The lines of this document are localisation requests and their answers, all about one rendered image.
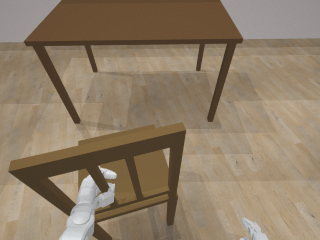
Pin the left robot forearm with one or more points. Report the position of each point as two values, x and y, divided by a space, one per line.
80 223

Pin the left robot hand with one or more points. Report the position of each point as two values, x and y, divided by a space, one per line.
89 190

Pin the chair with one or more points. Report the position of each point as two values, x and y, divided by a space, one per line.
135 155

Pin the right robot hand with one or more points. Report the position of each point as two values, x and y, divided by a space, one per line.
253 229

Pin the table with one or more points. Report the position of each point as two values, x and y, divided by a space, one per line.
135 22

